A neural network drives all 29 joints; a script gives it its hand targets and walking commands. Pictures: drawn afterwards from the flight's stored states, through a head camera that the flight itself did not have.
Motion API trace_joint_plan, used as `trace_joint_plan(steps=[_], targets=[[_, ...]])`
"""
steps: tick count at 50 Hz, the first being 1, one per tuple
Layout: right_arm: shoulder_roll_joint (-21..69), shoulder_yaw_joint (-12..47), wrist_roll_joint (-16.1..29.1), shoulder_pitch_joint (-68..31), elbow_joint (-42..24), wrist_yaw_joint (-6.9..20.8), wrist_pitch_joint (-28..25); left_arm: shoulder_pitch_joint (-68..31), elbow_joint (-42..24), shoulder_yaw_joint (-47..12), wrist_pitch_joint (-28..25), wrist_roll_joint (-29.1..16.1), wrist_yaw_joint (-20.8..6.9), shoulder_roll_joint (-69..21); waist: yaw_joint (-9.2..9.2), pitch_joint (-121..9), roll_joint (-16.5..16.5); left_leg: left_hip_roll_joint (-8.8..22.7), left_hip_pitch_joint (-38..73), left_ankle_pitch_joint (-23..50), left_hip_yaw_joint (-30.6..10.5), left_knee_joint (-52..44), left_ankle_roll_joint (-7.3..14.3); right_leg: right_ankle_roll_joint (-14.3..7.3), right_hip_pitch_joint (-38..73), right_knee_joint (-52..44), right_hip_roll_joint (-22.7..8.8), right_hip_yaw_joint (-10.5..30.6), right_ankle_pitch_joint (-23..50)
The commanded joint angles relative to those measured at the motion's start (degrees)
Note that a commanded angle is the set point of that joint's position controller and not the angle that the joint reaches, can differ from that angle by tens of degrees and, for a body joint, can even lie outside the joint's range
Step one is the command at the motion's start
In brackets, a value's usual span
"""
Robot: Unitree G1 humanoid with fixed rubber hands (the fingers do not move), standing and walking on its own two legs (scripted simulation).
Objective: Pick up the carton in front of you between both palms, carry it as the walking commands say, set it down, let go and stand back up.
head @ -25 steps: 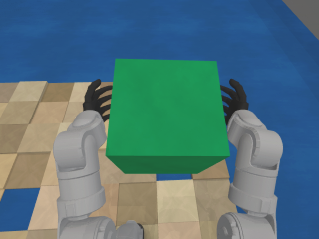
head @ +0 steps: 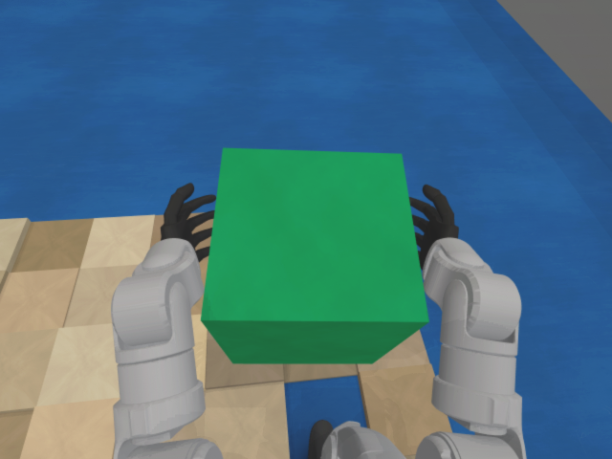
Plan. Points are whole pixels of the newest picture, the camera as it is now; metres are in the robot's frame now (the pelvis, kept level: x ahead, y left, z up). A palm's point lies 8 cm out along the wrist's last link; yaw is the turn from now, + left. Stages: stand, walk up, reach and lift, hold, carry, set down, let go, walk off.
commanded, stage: carry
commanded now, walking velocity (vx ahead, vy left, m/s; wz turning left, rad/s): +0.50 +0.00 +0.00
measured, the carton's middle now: (307, 270) +0.34 -0.01 +0.04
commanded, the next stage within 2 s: none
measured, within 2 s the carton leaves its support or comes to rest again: neither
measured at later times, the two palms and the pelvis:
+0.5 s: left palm (181, 46) +0.67 +0.18 +0.16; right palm (371, 53) +0.67 -0.12 +0.16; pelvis +0.35 +0.02 +0.02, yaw +0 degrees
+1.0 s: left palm out of the picture +0.92 +0.14 +0.17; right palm out of the picture +0.94 -0.16 +0.16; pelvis +0.67 -0.02 +0.04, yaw +0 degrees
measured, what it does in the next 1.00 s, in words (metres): climbs: left foot, then right foot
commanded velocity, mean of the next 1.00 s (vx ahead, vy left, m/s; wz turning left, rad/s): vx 0.50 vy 0.00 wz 0.00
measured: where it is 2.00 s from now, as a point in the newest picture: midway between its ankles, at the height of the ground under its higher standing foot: (269, 176)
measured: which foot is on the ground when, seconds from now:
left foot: down 0.00-0.02, up 0.04-0.40, down 0.42-0.84, up 0.86-1.00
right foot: down 0.00-0.44, up 0.46-0.78, down 0.80-1.00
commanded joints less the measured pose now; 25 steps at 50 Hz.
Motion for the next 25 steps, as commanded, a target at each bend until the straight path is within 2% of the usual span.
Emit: trace_joint_plan(steps=[1, 2, 3, 4, 5, 6, 7, 8, 11, 13, 15, 17, 19, 20, 21, 22, 23, 24, 25], targets=[[38.8, 39.1, 12.7, -36.0, -8.1, 1.8, -0.5, -31.1, -5.2, -36.3, -1.1, -11.4, -0.1, -37.6, 8.34, -27.2, 2.5, 4.8, -6.4, 47.4, 1.1, 27.6, 1.0, -0.8, 37.4, -8.1, 1.2, 1.4, 7.7], [38.3, 38.5, 12.2, -34.3, -9.4, 1.3, -0.1, -32.9, -5.2, -36.6, -1.3, -12.2, 0.1, -35.2, 6.17, -33.2, -15.4, -3.3, -29.7, 5.4, -2.5, 45.8, -1.7, -12.5, 56.1, -4.3, -15.9, 29.2, 18.0], [35.6, 37.1, 11.8, -33.1, -10.2, 0.6, 0.4, -31.3, -4.9, -37.1, -0.9, -14.7, 0.2, -35.7, 6.31, -35.0, -14.5, -3.4, -34.9, -2.9, -8.8, 55.7, 0.1, -15.2, 53.6, -9.0, -17.9, 37.7, 3.1], [34.7, 36.1, 11.8, -35.6, -11.8, -0.2, 0.8, -32.7, -6.9, -37.9, -0.7, -16.4, 0.2, -35.8, 7.37, -30.7, -10.7, -1.1, -36.5, -1.0, -10.1, 53.9, 1.3, -13.9, 48.9, -8.9, -16.2, 34.7, 6.6], [34.0, 35.2, 11.3, -36.1, -12.1, -0.8, 1.1, -35.1, -9.0, -38.6, -0.3, -18.0, 0.1, -35.5, 6.60, -29.1, -4.5, -0.5, -37.3, -0.9, -9.6, 51.2, 1.6, -12.5, 45.4, -9.1, -15.7, 33.3, 6.5], [32.6, 33.4, 10.2, -34.7, -11.2, -1.4, 1.6, -37.0, -10.6, -39.6, 0.2, -19.5, 0.0, -35.6, 6.15, -26.6, -1.9, 0.7, -37.6, -0.2, -9.1, 47.1, 1.5, -11.3, 41.8, -9.9, -15.4, 31.7, 5.5], [32.0, 32.2, 8.9, -34.1, -10.7, -1.8, 2.1, -38.5, -10.9, -39.8, 0.7, -20.5, -0.1, -35.4, 5.89, -26.2, -1.4, 1.2, -35.8, 1.0, -9.2, 43.2, 1.1, -10.3, 38.7, -11.2, -14.5, 30.1, 2.2], [31.6, 31.6, 8.0, -33.1, -9.7, -2.1, 2.8, -39.1, -10.9, -39.9, 1.2, -21.3, -0.2, -35.2, 5.90, -25.4, -1.8, 1.2, -35.4, 1.3, -8.5, 39.1, 0.6, -9.9, 37.6, -11.7, -13.9, 28.9, 2.6], [31.0, 30.5, 6.3, -30.4, -7.3, -2.2, 4.9, -37.7, -9.6, -39.1, 3.3, -21.7, -0.7, -34.8, 6.78, -24.0, -3.5, 1.4, -37.8, 2.5, -6.4, 28.5, -0.8, -11.3, 37.7, -12.0, -14.2, 26.8, 9.0], [31.6, 30.2, 5.4, -29.8, -6.4, -2.0, 6.4, -37.0, -8.3, -38.3, 4.9, -21.3, -1.3, -35.2, 6.47, -23.1, -3.8, 1.4, -34.4, 9.3, -4.9, 20.8, -1.4, -10.9, 34.6, -13.5, -14.2, 24.0, 13.5], [32.8, 30.7, 4.9, -29.9, -6.0, -1.4, 7.7, -36.7, -7.1, -37.4, 6.2, -20.5, -2.0, -36.3, 5.59, -21.5, -5.6, 1.1, -30.3, 15.6, -3.2, 15.7, -1.6, -9.4, 31.6, -15.6, -13.4, 20.0, 16.7], [34.2, 31.7, 5.2, -31.1, -5.5, -0.6, 9.0, -36.3, -5.0, -36.3, 7.4, -19.0, -2.4, -36.9, 6.11, -17.4, -6.6, -0.1, -30.4, 17.7, -1.2, 9.1, -1.8, -7.3, 33.2, -13.9, -11.0, 16.1, 22.2], [34.9, 32.5, 6.0, -31.0, -4.4, 0.0, 9.7, -34.3, -2.8, -35.3, 8.1, -17.5, -2.3, -36.7, 6.14, -16.1, -5.1, -2.5, -25.2, 22.6, 2.4, 1.0, -1.8, -4.8, 33.4, -10.5, -8.2, 11.9, 23.6], [35.0, 32.6, 6.2, -31.0, -3.8, 0.1, 9.9, -33.9, -2.2, -34.9, 8.3, -17.0, -2.0, -36.4, 4.77, -17.1, -3.8, -3.5, -18.0, 27.0, 4.4, -3.0, -1.1, -3.3, 31.1, -6.0, -6.9, 9.5, 26.0], [34.8, 32.4, 6.3, -30.2, -3.0, 0.1, 10.1, -33.6, -1.6, -34.5, 8.4, -16.4, -1.6, -36.1, 2.28, -20.1, -3.4, -1.5, -6.6, 30.0, 3.1, -2.0, 0.6, -1.6, 25.3, 0.2, -5.7, 7.2, 26.2], [33.4, 31.6, 6.2, -30.2, -2.6, -0.3, 10.1, -34.8, -2.2, -34.0, 8.8, -15.9, -1.3, -35.8, -1.45, -29.2, 5.0, 12.4, 14.1, 42.5, -14.5, 3.6, 7.7, 2.0, 10.9, 18.0, -2.7, 4.3, 11.3], [33.9, 31.5, 6.3, -30.5, -1.5, -0.8, 9.9, -34.8, -1.8, -33.7, 9.3, -16.0, -1.2, -36.0, -4.12, -31.4, 16.2, 22.0, 25.1, 51.0, -33.5, 2.2, 16.6, 3.5, -7.8, 36.9, 5.9, 5.4, -24.0], [35.5, 32.0, 6.9, -29.4, -2.5, -0.8, 9.8, -34.2, -1.7, -33.8, 9.0, -16.4, -1.1, -37.4, -3.22, -30.6, 11.0, 22.8, 23.3, 41.9, -34.8, 2.1, 17.8, 2.4, -14.2, 46.1, 2.4, 12.0, -29.2], [38.9, 34.0, 8.5, -30.8, -5.0, -0.4, 9.3, -34.0, -3.2, -33.1, 8.6, -16.0, -1.2, -38.7, -3.93, -29.2, 5.3, 21.4, 20.3, 37.0, -33.2, 1.3, 15.8, 0.8, -16.1, 43.8, -0.1, 14.2, -26.4]])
